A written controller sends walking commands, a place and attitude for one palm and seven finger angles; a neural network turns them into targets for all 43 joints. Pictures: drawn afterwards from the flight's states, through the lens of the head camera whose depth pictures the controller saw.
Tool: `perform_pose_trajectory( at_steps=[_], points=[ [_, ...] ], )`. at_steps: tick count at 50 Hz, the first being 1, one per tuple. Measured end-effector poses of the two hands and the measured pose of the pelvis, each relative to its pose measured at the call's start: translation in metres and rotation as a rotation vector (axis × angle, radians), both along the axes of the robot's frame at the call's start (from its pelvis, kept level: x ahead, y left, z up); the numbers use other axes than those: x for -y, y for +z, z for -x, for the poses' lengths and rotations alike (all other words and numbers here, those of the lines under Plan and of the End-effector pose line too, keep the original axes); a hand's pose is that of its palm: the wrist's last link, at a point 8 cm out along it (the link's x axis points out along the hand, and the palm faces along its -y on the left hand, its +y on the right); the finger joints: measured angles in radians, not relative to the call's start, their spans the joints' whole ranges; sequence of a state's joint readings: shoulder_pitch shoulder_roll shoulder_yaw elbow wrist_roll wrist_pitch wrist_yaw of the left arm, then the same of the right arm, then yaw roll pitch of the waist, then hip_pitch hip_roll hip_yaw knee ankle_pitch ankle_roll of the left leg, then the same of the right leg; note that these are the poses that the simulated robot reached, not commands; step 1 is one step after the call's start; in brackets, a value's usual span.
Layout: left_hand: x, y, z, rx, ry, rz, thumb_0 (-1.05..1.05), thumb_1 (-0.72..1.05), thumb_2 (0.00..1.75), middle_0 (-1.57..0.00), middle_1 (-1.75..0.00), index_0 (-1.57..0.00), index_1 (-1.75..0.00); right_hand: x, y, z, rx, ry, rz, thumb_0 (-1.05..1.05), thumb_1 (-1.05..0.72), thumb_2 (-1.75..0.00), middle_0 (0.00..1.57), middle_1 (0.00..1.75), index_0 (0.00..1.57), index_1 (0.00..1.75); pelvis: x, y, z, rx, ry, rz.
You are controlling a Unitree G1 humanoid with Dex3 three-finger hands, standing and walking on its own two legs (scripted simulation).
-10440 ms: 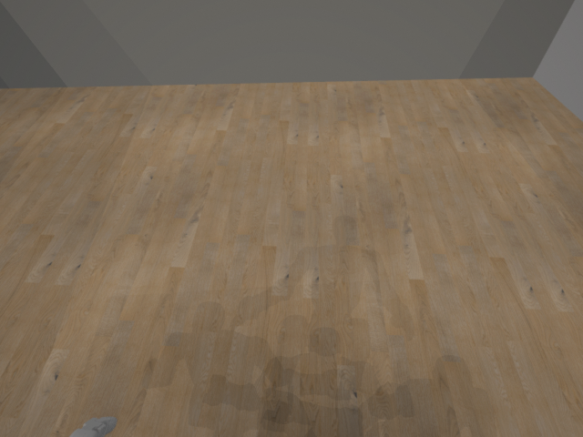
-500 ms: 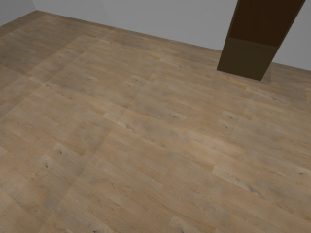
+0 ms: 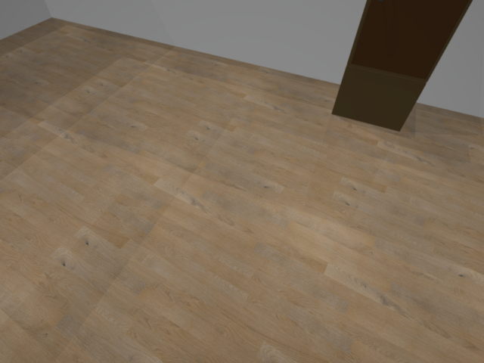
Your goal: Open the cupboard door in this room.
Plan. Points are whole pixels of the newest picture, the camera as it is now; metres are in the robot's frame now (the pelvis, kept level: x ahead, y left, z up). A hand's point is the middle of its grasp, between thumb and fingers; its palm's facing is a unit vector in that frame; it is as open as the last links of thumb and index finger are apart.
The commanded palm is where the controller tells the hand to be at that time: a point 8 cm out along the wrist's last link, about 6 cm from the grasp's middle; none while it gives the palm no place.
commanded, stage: stand and wait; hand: left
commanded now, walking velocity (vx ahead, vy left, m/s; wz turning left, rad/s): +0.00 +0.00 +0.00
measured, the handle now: out of the picture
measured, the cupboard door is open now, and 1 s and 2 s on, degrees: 0 0 0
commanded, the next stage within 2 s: turn or walk to find it in 0.48 s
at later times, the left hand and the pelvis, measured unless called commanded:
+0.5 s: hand out of the picture +0.07 +0.26 -0.15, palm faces -0.02 -0.94 -0.34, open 7.4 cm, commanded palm none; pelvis +0.01 +0.01 +0.00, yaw +0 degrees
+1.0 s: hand out of the picture +0.03 +0.21 -0.17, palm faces +0.05 -0.96 -0.26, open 7.4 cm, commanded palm none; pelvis +0.00 +0.00 +0.00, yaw +4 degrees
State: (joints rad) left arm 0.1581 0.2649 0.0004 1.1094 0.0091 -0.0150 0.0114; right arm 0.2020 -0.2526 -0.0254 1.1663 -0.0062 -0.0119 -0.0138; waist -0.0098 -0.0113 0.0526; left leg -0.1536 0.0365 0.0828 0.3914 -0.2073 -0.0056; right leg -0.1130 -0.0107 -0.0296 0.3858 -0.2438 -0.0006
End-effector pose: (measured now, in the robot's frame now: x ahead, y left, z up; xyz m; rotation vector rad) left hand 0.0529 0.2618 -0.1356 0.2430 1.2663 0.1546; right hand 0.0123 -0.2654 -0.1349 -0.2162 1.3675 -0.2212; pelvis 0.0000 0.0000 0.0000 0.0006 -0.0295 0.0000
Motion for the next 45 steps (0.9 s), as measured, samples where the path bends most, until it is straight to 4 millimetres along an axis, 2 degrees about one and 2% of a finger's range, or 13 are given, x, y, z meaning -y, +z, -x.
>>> perform_pose_trajectory(
  at_steps=[11,16,21,27,35,45],
  points=[
    [-0.041,0.020,-0.011,0.035,-0.009,-0.088,0.00,0.90,0.90,-0.20,-0.30,-0.20,-0.30,0.030,0.021,-0.060,0.145,0.079,0.081,0.01,-0.90,-0.90,0.21,0.30,0.21,0.30,-0.004,0.003,0.001,0.004,0.001,0.001],
    [-0.048,0.024,-0.015,0.045,-0.010,-0.100,0.00,0.90,0.90,-0.20,-0.30,-0.20,-0.30,0.034,0.028,-0.082,0.190,0.113,0.096,0.01,-0.90,-0.90,0.21,0.30,0.21,0.30,-0.005,0.004,0.000,0.003,0.004,0.000],
    [-0.047,0.023,-0.015,0.039,-0.011,-0.094,0.00,0.90,0.90,-0.20,-0.30,-0.20,-0.30,0.032,0.031,-0.094,0.204,0.132,0.095,0.01,-0.90,-0.90,0.21,0.30,0.21,0.30,-0.006,0.005,-0.003,-0.001,0.006,0.000],
    [-0.041,0.019,-0.013,0.021,-0.006,-0.075,0.00,0.90,0.90,-0.20,-0.30,-0.20,-0.30,0.026,0.027,-0.094,0.187,0.134,0.081,0.01,-0.90,-0.90,0.21,0.30,0.21,0.30,-0.006,0.005,-0.008,-0.002,0.011,0.000],
    [-0.030,0.012,-0.008,0.011,0.023,-0.052,0.00,0.90,0.90,-0.20,-0.30,-0.20,-0.30,0.012,0.014,-0.080,0.119,0.135,0.046,0.01,-0.90,-0.90,0.21,0.30,0.21,0.30,-0.007,0.002,-0.009,-0.003,0.038,-0.001],
    [-0.009,0.001,0.014,-0.027,0.068,-0.017,0.00,0.90,0.90,-0.20,-0.30,-0.20,-0.30,-0.017,-0.005,-0.059,0.051,0.130,-0.034,0.01,-0.90,-0.90,0.21,0.30,0.21,0.30,-0.006,-0.002,-0.005,-0.008,0.065,-0.002]
  ],
)
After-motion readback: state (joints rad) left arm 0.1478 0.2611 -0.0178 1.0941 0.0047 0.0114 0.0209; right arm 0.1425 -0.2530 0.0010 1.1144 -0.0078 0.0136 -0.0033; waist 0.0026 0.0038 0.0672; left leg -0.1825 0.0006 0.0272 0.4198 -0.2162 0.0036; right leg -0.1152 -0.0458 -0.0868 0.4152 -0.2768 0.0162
